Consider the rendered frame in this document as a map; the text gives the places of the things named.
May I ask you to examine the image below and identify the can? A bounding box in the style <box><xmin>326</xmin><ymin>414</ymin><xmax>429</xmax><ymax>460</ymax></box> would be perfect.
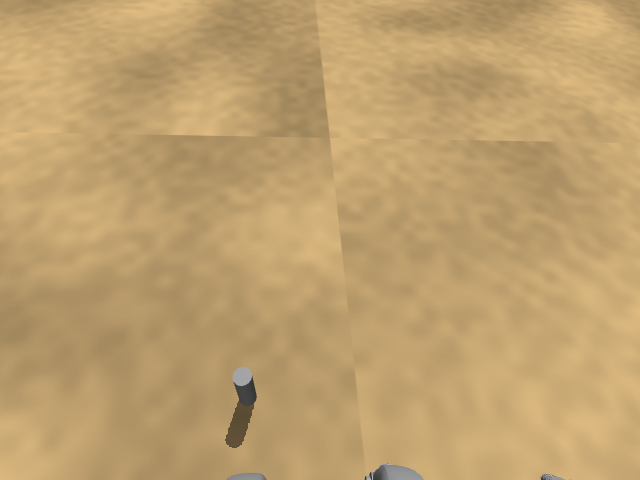
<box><xmin>232</xmin><ymin>367</ymin><xmax>257</xmax><ymax>406</ymax></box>

